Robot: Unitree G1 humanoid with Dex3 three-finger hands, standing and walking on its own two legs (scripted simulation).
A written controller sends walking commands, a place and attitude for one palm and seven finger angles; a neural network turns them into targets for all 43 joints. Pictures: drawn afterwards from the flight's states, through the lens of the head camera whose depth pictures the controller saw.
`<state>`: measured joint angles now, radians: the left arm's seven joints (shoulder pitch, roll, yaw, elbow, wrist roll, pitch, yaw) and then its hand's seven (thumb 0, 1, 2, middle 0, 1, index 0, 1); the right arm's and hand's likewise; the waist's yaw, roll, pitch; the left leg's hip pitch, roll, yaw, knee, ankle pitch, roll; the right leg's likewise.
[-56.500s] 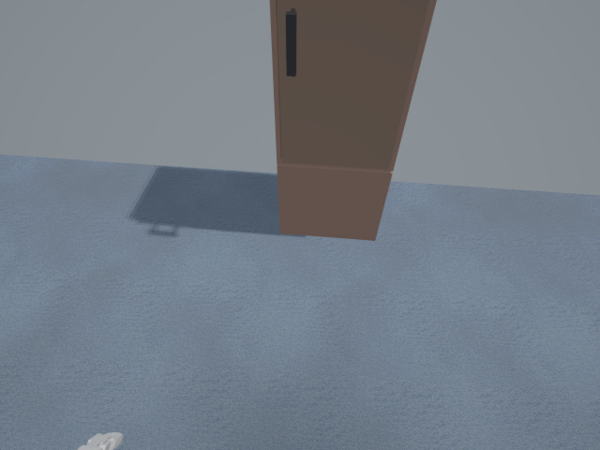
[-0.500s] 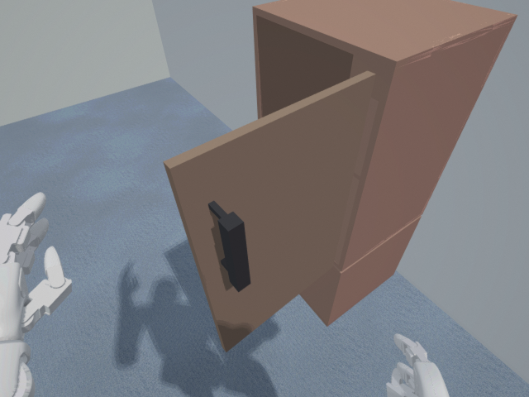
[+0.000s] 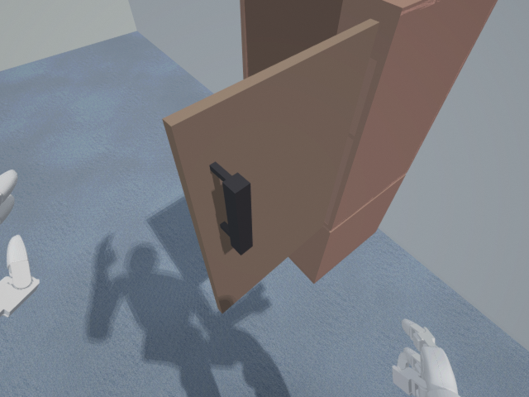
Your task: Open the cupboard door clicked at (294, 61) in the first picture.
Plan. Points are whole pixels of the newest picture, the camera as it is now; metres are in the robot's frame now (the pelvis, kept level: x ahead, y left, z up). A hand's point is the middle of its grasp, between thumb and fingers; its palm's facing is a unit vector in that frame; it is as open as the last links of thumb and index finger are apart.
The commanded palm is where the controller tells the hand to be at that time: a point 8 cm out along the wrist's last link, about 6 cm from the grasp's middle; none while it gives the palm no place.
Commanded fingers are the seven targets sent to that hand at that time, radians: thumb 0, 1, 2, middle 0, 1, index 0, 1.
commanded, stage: step back with the hand held close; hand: left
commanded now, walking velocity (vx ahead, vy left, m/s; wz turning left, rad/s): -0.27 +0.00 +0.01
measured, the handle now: (230, 209) +0.36 +0.08 +0.09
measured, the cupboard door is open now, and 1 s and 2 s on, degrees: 94 94 94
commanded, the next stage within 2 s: stop stepping back and stand still in 0.68 s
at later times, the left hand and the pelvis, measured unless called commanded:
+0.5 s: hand out of the picture +0.10 +0.27 +0.18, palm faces +0.47 -0.73 -0.49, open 7.5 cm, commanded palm +0.04 +0.29 +0.18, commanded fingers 0.00 0.90 0.90 -0.20 -0.30 -0.20 -0.30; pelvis -0.09 -0.01 +0.00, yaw +2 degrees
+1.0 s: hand out of the picture -0.01 +0.20 +0.16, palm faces +0.38 -0.78 -0.50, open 7.4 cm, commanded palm -0.08 +0.25 +0.18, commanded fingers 0.00 0.90 0.90 -0.20 -0.30 -0.20 -0.30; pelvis -0.21 -0.06 +0.00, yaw +1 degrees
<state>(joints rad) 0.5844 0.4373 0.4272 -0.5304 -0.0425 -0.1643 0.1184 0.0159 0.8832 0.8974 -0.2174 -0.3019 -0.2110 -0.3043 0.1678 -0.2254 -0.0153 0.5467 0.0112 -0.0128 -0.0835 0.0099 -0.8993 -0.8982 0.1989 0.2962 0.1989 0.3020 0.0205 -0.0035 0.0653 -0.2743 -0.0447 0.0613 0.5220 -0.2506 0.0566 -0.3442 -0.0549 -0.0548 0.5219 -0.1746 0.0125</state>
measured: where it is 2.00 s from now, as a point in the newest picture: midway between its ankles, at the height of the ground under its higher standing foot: outside the picture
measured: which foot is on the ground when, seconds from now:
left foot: down 0.00-0.70, up 0.72-0.94, down 0.96-1.00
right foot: down 0.00-0.36, up 0.38-0.68, down 0.70-1.00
